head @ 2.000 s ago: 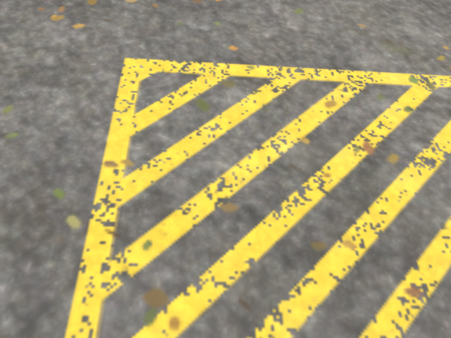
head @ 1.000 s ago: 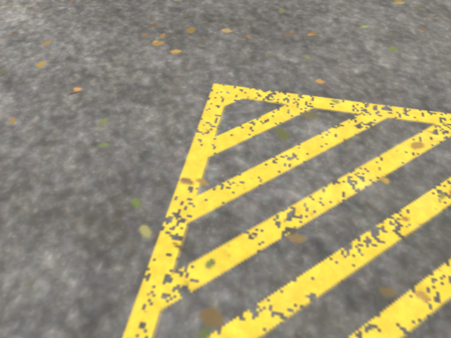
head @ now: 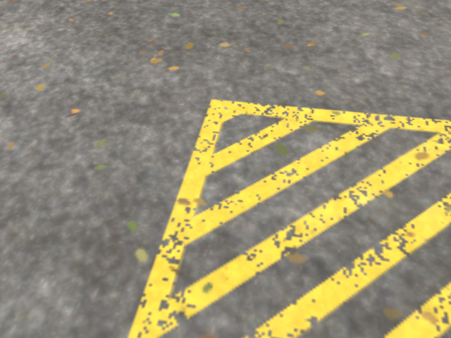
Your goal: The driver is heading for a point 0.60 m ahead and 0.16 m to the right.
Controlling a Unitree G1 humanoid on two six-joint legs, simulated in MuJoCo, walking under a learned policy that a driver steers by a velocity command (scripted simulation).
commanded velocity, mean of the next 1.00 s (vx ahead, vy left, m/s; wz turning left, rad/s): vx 0.44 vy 0.00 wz -0.26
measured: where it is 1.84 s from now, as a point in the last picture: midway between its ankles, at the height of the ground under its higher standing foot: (262, 301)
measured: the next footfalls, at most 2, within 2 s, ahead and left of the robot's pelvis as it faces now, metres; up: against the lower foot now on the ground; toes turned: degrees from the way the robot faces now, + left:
left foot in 0.34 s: +0.35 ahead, +0.14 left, +0.00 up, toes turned +1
right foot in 0.88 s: +0.62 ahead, -0.14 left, +0.00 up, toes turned -21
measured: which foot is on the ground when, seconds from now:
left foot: up 0.00-0.32, down 0.34-0.90, up 0.92-1.00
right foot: down 0.00-0.36, up 0.38-0.86, down 0.88-1.00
